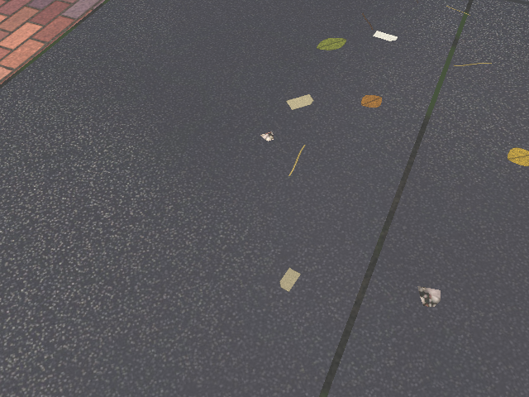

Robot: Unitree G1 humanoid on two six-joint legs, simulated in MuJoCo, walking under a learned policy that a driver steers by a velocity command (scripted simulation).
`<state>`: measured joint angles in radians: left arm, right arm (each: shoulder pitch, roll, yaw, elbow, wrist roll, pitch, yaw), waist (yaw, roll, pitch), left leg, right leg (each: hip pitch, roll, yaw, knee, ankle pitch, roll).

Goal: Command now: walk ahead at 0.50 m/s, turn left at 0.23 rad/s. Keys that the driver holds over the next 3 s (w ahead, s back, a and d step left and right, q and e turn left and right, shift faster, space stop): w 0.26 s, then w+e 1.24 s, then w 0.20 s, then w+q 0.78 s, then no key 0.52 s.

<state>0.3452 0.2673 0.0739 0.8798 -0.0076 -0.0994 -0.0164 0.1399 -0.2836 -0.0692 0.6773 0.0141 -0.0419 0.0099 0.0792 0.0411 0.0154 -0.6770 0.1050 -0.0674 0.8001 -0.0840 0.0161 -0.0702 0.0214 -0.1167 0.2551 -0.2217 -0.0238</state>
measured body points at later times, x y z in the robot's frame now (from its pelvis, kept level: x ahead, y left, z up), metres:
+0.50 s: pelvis +0.27 +0.05 +0.00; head +0.29 +0.06 +0.45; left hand +0.44 +0.31 -0.11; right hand +0.31 -0.23 -0.12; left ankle +0.21 +0.15 -0.75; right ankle +0.43 -0.13 -0.68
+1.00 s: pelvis +0.55 -0.03 +0.00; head +0.59 -0.06 +0.45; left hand +0.72 +0.21 -0.11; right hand +0.66 -0.34 -0.09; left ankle +0.76 +0.11 -0.68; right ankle +0.51 -0.10 -0.75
